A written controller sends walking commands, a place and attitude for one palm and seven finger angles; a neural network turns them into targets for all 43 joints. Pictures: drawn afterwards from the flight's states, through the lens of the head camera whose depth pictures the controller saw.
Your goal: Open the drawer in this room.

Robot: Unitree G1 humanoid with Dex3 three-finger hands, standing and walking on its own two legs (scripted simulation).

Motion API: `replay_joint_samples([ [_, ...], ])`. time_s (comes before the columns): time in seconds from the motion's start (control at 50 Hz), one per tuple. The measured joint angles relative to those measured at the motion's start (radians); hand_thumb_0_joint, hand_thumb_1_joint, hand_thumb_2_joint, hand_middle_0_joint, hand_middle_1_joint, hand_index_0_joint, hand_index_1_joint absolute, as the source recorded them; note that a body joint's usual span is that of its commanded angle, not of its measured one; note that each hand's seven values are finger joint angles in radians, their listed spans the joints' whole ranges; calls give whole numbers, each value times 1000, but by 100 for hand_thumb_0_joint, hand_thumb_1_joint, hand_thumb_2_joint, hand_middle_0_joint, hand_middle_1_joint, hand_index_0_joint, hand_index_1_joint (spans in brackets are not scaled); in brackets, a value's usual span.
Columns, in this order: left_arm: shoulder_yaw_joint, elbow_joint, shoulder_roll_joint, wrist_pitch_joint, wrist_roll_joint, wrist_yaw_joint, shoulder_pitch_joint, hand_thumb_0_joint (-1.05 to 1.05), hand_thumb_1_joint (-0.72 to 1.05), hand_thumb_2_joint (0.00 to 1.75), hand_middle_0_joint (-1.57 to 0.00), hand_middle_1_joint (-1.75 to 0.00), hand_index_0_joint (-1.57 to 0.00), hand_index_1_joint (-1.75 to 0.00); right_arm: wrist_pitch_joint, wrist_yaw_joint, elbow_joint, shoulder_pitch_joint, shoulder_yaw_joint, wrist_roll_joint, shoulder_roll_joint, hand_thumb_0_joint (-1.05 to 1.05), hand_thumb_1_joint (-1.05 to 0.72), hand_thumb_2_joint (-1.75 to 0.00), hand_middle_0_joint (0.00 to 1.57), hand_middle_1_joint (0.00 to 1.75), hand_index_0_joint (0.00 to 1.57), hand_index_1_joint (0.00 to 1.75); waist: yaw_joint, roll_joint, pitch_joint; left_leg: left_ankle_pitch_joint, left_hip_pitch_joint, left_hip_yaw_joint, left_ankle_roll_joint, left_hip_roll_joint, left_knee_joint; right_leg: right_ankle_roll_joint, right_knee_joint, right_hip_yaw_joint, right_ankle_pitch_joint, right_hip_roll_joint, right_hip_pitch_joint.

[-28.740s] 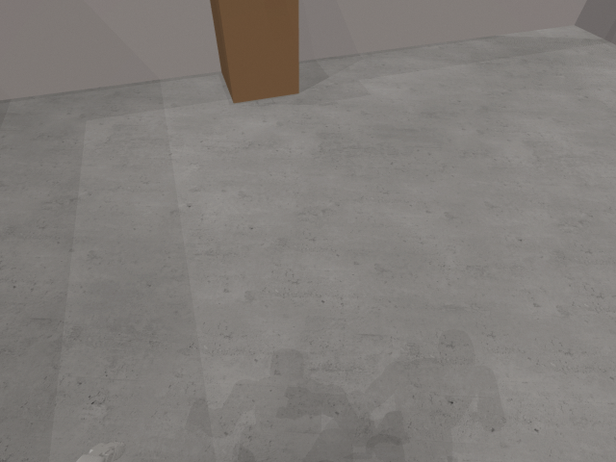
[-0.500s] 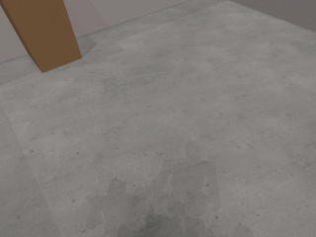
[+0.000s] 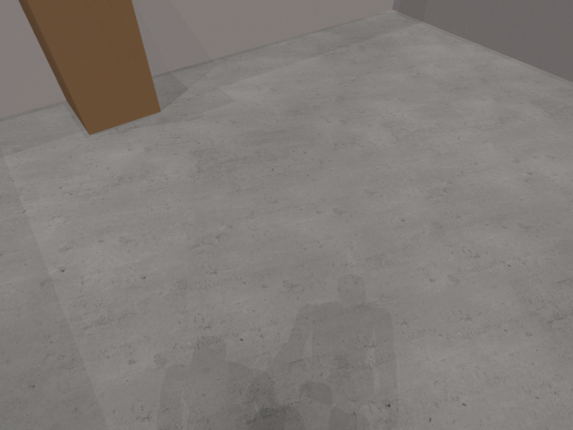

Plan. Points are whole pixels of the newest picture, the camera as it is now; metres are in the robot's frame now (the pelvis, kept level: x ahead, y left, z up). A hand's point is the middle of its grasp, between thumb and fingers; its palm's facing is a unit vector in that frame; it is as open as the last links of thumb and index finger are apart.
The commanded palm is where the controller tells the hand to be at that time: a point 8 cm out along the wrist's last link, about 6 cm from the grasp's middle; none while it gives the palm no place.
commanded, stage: stand and wait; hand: left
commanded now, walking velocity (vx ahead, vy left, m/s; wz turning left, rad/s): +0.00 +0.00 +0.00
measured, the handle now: out of the picture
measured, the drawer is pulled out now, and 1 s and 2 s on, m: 0.00 0.00 0.00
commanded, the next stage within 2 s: turn or walk to find it in 0.58 s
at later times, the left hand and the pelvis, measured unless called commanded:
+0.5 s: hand out of the picture -0.03 +0.17 -0.18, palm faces +0.03 -0.99 -0.15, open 7.4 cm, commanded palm none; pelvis -0.01 +0.02 +0.00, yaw -1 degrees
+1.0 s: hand out of the picture -0.01 +0.18 -0.18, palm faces +0.10 -0.98 -0.19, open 7.4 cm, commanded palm none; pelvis -0.01 +0.01 -0.01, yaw +3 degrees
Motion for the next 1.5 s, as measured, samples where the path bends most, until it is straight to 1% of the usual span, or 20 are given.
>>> replay_joint_samples([
  [0.1,-10,17,-15,-4,2,0,22,1,91,90,-20,-30,-20,-30,-2,-7,0,1,3,-1,8,2,-93,-90,20,30,20,30,2,0,-5,21,9,6,10,-9,-28,8,-33,6,25,-7,10],
  [0.28,-13,25,-26,-9,6,2,49,1,90,90,-20,-30,-20,-30,-9,-3,-11,21,4,2,14,2,-93,-90,20,30,20,30,-4,3,-9,33,2,18,22,-21,-41,19,-38,18,37,-18,-3],
  [0.62,-13,11,-25,-20,5,8,34,1,90,90,-19,-30,-20,-30,-16,0,-6,42,6,4,29,1,-91,-90,20,30,20,30,-14,10,-16,23,2,27,24,-21,-33,21,-27,27,29,-18,-9],
  [0.74,-4,-6,-18,-11,6,12,15,1,91,90,-20,-30,-20,-30,-6,4,-17,44,3,2,29,1,-91,-90,20,30,20,30,-22,8,-15,11,-28,4,23,-28,3,21,13,5,5,-29,-30],
  [0.84,9,-33,-7,-7,7,11,-1,1,91,90,-20,-30,-20,-30,12,9,-34,31,-5,0,21,1,-91,-90,20,30,20,30,-18,15,-7,-8,-78,-30,21,-35,61,18,61,-28,-23,-39,-61],
  [0.9,12,-39,-1,-8,7,11,-4,1,91,90,-20,-30,-20,-30,15,9,-42,18,-9,-3,9,1,-92,-90,20,30,20,30,-13,13,-3,-17,-94,-39,19,-37,83,15,82,-37,-35,-43,-72],
  [1.12,-3,-8,3,-15,5,4,4,1,90,90,-19,-30,-20,-30,-4,3,-46,-18,-2,0,-21,1,-93,-90,20,30,20,30,-5,9,-10,-2,-48,-42,12,-28,36,11,33,-40,-18,-31,-26],
  [1.2,0,-13,1,-9,5,2,0,1,90,90,-20,-30,-20,-30,2,6,-58,-20,-1,-1,-24,1,-93,-90,20,30,20,30,-10,11,-9,0,-59,-54,9,-30,42,9,34,-53,-20,-32,-28],
  [1.32,8,-24,5,-8,5,3,-10,1,90,90,-20,-30,-20,-30,9,7,-60,-18,-2,-5,-22,1,-93,-90,20,30,20,30,-5,10,1,-11,-81,-70,9,-35,71,7,58,-68,-34,-39,-42],
  [1.5,5,-7,15,-16,4,0,-11,1,90,90,-20,-30,-20,-30,-5,5,-38,-10,6,0,-21,1,-93,-90,20,30,20,30,-2,14,1,6,-41,-69,8,-32,28,8,15,-68,-16,-34,-3],
])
